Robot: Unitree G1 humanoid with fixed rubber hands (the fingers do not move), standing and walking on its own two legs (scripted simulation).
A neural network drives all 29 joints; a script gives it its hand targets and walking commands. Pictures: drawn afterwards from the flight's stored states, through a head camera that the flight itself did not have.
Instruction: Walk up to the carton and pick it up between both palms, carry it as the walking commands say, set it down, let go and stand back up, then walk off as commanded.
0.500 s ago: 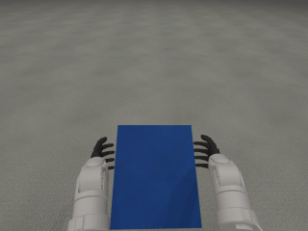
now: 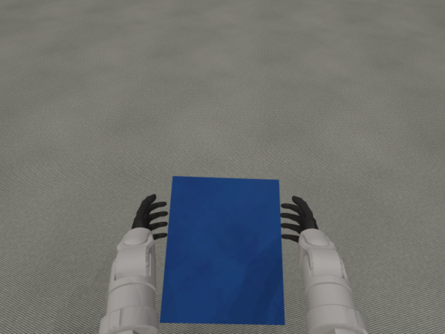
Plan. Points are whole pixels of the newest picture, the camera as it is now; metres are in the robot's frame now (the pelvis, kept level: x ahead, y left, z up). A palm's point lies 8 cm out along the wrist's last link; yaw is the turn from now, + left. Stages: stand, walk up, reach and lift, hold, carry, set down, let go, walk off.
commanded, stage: set down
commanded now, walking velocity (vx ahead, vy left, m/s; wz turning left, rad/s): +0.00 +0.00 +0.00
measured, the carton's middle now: (223, 245) +0.33 +0.04 -0.11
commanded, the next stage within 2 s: none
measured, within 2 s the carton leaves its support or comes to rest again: neither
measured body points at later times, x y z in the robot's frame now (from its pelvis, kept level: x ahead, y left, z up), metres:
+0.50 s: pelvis -0.02 +0.01 -0.04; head +0.14 +0.03 +0.38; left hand +0.33 +0.20 -0.10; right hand +0.36 -0.11 -0.11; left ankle +0.06 +0.13 -0.74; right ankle +0.01 -0.10 -0.74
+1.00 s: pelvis -0.04 +0.02 -0.12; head +0.16 +0.04 +0.28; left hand +0.35 +0.21 -0.19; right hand +0.39 -0.11 -0.19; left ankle +0.06 +0.14 -0.74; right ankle +0.01 -0.10 -0.74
